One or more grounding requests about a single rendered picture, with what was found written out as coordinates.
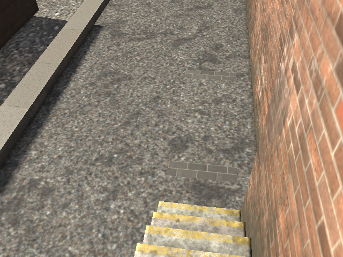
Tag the stairs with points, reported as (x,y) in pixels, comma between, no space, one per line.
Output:
(182,230)

